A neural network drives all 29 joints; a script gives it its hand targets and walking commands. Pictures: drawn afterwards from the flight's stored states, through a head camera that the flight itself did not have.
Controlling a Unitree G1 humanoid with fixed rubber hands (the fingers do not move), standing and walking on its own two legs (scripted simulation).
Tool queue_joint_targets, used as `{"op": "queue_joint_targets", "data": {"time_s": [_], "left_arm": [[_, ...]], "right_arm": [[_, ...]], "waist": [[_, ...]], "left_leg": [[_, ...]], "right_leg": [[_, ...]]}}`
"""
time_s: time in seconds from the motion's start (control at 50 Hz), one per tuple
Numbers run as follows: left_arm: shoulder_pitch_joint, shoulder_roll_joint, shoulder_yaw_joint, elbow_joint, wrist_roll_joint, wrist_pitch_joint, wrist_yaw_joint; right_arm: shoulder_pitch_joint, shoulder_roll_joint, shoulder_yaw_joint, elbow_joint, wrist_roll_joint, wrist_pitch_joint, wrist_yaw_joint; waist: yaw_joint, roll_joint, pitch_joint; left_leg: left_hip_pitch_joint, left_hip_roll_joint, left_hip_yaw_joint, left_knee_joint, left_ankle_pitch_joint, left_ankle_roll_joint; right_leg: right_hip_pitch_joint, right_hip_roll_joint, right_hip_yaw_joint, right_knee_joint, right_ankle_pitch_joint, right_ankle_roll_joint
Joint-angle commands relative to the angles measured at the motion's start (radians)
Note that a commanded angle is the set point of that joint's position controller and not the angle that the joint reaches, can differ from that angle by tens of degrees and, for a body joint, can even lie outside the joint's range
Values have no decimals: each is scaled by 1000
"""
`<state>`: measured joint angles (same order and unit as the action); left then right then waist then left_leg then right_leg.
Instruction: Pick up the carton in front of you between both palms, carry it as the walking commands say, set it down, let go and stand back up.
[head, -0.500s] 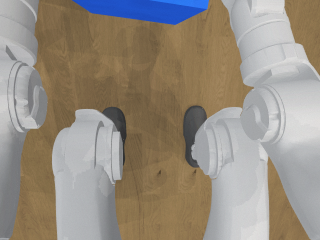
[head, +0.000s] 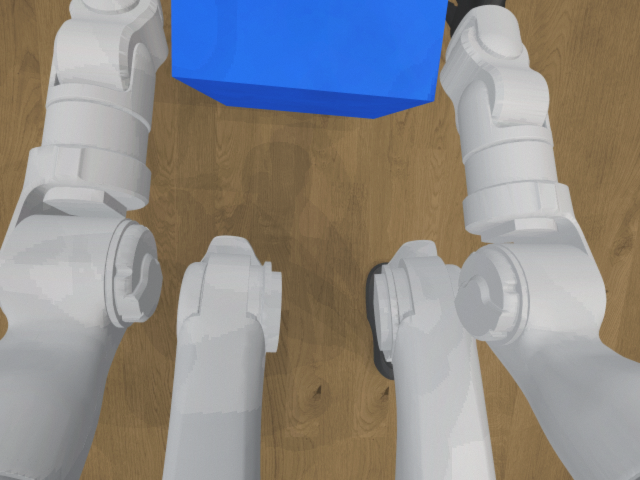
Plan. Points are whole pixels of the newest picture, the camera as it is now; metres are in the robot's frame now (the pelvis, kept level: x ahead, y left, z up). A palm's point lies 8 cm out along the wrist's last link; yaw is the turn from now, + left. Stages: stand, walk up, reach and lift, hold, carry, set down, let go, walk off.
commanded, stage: reach and lift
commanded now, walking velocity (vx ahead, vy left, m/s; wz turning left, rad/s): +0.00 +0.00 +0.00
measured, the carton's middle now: (309, 4) +0.57 +0.04 -0.19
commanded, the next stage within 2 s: none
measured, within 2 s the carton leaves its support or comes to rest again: neither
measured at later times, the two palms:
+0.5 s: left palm out of the picture +0.50 +0.19 +0.05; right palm out of the picture +0.50 -0.11 +0.06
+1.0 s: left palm out of the picture +0.44 +0.17 +0.21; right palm out of the picture +0.45 -0.13 +0.22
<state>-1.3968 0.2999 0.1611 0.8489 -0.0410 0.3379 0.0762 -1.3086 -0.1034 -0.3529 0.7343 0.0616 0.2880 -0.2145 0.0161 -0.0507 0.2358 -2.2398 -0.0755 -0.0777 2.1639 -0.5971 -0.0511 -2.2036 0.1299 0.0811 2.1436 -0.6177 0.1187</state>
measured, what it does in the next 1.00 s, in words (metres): rises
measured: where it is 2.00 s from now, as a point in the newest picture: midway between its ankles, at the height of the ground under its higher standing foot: (314, 339)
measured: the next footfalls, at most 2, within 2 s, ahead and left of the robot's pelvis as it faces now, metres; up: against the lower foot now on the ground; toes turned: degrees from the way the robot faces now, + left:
none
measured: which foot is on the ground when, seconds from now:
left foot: down 0.00-1.00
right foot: down 0.00-1.00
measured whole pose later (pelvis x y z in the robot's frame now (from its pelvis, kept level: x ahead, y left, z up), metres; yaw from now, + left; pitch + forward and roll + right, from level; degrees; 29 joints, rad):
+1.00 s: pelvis +0.04 -0.01 +0.25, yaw +3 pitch +33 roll -1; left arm -0.73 -0.05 0.40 0.65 0.24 0.38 0.01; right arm -0.70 0.12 -0.46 0.61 -0.21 0.34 -0.07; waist 0.00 -0.03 -0.23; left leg -1.41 -0.08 -0.12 1.28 -0.44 -0.05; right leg -1.39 0.10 0.13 1.28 -0.46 0.06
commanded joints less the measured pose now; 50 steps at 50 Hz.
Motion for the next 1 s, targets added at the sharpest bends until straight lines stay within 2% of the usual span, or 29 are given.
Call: {"op": "queue_joint_targets", "data": {"time_s": [0.0, 0.08, 0.16, 0.22, 0.28, 0.36, 0.48, 0.64, 0.84, 0.98], "left_arm": [[-565, -1148, -346, -212, -89, -5, -286], [-459, -1158, -171, 2, 65, 22, -320], [-442, -1139, -53, 67, 161, 27, -337], [-454, -1145, -26, 67, 185, 23, -340], [-464, -1170, -42, 33, 182, 25, -340], [-465, -1232, -109, -42, 148, 43, -339], [-395, -1332, -224, -137, 91, 80, -343], [-216, -1402, -289, -164, 74, 71, -325], [-16, -1427, -280, -152, 110, 30, -305], [104, -1441, -310, -183, 115, 11, -305]], "right_arm": [[-749, 1052, 487, -167, 75, 15, 303], [-622, 1049, 280, 12, -97, 50, 329], [-596, 1034, 168, 68, -190, 60, 343], [-612, 1051, 165, 62, -201, 59, 351], [-635, 1086, 206, 31, -182, 64, 359], [-630, 1139, 285, -20, -145, 86, 372], [-527, 1206, 386, -71, -99, 120, 400], [-332, 1250, 442, -65, -79, 107, 416], [-115, 1273, 450, -36, -112, 73, 414], [24, 1295, 485, -53, -126, 57, 412]], "waist": [[19, 121, -1654], [-14, 98, -1252], [-11, 93, -1164], [1, 79, -1208], [15, 66, -1304], [21, 58, -1460], [9, 82, -1567], [2, 99, -1442], [-1, 74, -1262], [-1, 57, -1185]], "left_leg": [[955, -60, 162, -244, 636, 8], [621, -66, 177, -368, 277, 13], [579, -68, 176, -457, 181, 28], [616, -72, 178, -503, 177, 33], [690, -75, 181, -544, 194, 35], [823, -79, 187, -587, 245, 30], [1000, -81, 179, -649, 342, 14], [1122, -84, 148, -763, 404, 7], [1265, -85, 106, -943, 397, 17], [1397, -77, 82, -1071, 413, 25]], "right_leg": [[582, 59, -218, -209, 475, -65], [488, 56, -205, -333, 230, -76], [493, 57, -196, -421, 163, -84], [537, 59, -192, -467, 159, -83], [600, 60, -193, -504, 171, -77], [693, 63, -198, -550, 207, -69], [786, 64, -197, -614, 283, -68], [858, 63, -168, -728, 333, -69], [1027, 57, -122, -919, 335, -72], [1195, 44, -85, -1056, 365, -78]]}}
